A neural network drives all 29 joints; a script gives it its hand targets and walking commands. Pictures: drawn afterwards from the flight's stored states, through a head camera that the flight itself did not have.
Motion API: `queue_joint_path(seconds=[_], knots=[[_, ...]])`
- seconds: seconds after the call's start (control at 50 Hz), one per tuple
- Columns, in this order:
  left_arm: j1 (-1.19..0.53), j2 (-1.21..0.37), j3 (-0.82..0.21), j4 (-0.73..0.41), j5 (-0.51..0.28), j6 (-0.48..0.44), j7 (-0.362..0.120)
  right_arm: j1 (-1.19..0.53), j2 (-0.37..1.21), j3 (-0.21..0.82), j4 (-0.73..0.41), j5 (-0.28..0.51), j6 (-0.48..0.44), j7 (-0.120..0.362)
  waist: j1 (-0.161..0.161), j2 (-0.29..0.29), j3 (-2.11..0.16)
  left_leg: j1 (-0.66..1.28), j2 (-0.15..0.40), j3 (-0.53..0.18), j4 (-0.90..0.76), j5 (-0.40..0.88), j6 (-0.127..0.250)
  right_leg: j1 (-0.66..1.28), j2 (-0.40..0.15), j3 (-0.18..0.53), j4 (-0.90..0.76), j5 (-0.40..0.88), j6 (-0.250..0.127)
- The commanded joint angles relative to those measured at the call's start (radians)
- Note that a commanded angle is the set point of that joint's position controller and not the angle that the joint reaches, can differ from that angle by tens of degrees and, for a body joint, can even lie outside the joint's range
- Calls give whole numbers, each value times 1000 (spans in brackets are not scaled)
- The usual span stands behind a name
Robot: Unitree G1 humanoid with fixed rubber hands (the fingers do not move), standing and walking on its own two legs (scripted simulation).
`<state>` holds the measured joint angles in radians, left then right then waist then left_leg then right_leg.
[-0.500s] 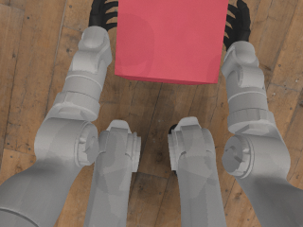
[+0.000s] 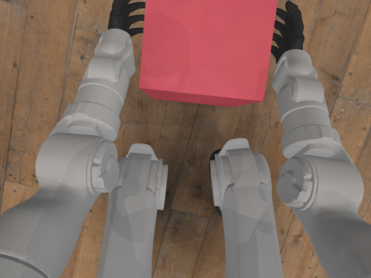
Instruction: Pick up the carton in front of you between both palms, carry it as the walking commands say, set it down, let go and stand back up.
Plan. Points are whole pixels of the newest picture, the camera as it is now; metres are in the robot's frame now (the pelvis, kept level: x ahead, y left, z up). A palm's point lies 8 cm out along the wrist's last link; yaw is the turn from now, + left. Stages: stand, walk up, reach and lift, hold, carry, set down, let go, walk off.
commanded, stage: set down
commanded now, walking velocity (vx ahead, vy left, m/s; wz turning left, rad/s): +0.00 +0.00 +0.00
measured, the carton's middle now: (201, 53) +0.50 -0.05 -0.25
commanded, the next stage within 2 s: let go in 1.78 s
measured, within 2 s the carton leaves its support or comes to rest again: neither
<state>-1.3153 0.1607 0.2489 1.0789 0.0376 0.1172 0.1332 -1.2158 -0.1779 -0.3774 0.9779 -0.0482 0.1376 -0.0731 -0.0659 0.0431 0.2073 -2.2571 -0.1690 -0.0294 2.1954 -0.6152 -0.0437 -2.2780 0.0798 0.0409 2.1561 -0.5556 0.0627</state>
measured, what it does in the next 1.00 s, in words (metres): stands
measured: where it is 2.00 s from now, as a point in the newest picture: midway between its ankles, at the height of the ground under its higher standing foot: (184, 199)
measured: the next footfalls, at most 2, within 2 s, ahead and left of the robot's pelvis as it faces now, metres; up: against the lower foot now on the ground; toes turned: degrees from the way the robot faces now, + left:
none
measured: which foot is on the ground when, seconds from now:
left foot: down 0.00-1.00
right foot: down 0.00-1.00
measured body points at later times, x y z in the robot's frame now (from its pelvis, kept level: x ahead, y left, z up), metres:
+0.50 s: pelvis -0.01 +0.00 -0.01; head +0.34 -0.01 +0.28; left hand +0.54 +0.10 -0.17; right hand +0.50 -0.21 -0.18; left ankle +0.10 +0.11 -0.34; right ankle +0.12 -0.13 -0.34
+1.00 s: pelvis +0.00 -0.01 +0.03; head +0.33 -0.02 +0.33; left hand +0.54 +0.13 -0.11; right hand +0.49 -0.25 -0.11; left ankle +0.10 +0.11 -0.34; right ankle +0.11 -0.12 -0.34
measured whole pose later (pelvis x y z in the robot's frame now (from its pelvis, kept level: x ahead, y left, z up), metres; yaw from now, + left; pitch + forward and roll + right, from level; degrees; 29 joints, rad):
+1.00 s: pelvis +0.00 -0.01 +0.03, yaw -1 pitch +39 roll +0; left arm -1.17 0.29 0.11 0.85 -0.13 0.12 0.12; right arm -1.10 -0.30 -0.21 0.84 0.19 0.08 -0.09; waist -0.07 0.02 0.16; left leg -2.18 -0.07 -0.01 2.10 -0.61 -0.02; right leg -2.22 0.03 0.01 2.06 -0.53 0.01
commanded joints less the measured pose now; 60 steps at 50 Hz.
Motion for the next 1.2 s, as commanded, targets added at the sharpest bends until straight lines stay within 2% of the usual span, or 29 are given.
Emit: queue_joint_path(seconds=[0.0, 0.26, 0.38, 0.4, 0.44, 0.48, 0.5, 0.56, 0.64, 0.7, 0.76, 0.86, 0.9, 0.96, 1.02, 1.1, 1.18], knots=[[-473, -793, -245, -46, -26, -23, -232, -575, 729, 314, -65, 46, -34, 237, -40, 16, -869, 292, -13, 52, -186, 265, 47, 428, 36, -87, -131, 312, -49], [-423, -626, -131, 43, 54, -10, -247, -516, 575, 192, 45, -29, -28, 235, -14, 23, -696, 223, 5, 33, -194, 159, 55, 340, 26, -60, -140, 189, -68], [-415, -519, -110, 45, 59, -22, -233, -482, 477, 139, 77, -43, -45, 215, -12, 20, -691, 245, 21, 31, -189, 149, 42, 358, 11, -62, -132, 185, -57], [-404, -467, -101, 43, 58, -27, -223, -463, 427, 122, 86, -43, -52, 204, -14, 17, -697, 257, 26, 33, -188, 149, 36, 368, 5, -65, -131, 187, -52], [-348, -240, -61, 41, 53, -44, -172, -377, 213, 58, 113, -47, -76, 153, -17, 6, -715, 292, 44, 37, -187, 149, 20, 401, -13, -75, -131, 190, -39], [-250, 146, -43, 35, 16, -72, -82, -250, -162, -10, 126, -27, -119, 62, -30, -2, -757, 340, 69, 34, -187, 150, 5, 444, -36, -82, -131, 198, -25], [-242, 236, -57, 28, -20, -83, -45, -234, -250, -6, 129, 9, -138, 24, -35, -5, -775, 359, 79, 28, -189, 156, 1, 459, -42, -76, -137, 204, -22], [-264, 250, -126, 9, -127, -105, -28, -262, -289, 72, 132, 119, -171, -3, -39, 2, -828, 368, 98, 18, -173, 212, 1, 466, -60, -57, -124, 264, -28], [-283, 227, -211, -84, -221, -125, -40, -281, -283, 168, 72, 238, -199, 5, -44, 17, -941, 407, 116, 13, -143, 314, 4, 500, -77, -42, -105, 381, -37], [-249, 251, -226, -164, -252, -121, -36, -256, -302, 205, 14, 293, -198, 6, -40, 20, -1082, 491, 120, 24, -132, 356, 8, 588, -78, -45, -102, 437, -36], [-204, 275, -211, -233, -247, -103, -23, -205, -321, 211, -53, 317, -180, -4, -35, 22, -1234, 588, 114, 44, -143, 362, 9, 692, -68, -60, -116, 458, -30], [-135, 273, -164, -373, -204, -46, -4, -116, -315, 179, -234, 286, -117, -24, -35, 8, -1418, 670, 90, 91, -223, 285, 14, 840, -42, -93, -199, 416, -26], [-110, 263, -142, -387, -180, -17, -2, -91, -295, 160, -273, 256, -83, -25, -34, -1, -1376, 647, 80, 98, -270, 235, 22, 833, -36, -98, -245, 370, -29], [-77, 239, -103, -330, -147, 2, -10, -68, -248, 137, -250, 215, -58, -17, -26, -20, -1203, 553, 75, 92, -330, 176, 32, 743, -35, -93, -303, 294, -28], [-45, 217, -78, -259, -128, -8, -24, -56, -212, 127, -209, 193, -66, -2, -15, -36, -1095, 503, 80, 83, -375, 169, 34, 685, -38, -89, -347, 271, -25], [-27, 199, -61, -224, -109, -23, -37, -39, -196, 114, -187, 171, -76, 10, -16, -38, -1093, 514, 83, 79, -441, 182, 29, 700, -36, -89, -411, 282, -20], [-21, 196, -59, -261, -99, -25, -41, -10, -201, 97, -207, 157, -74, 17, -25, -18, -1174, 593, 81, 80, -505, 210, 22, 759, -31, -94, -471, 310, -19]])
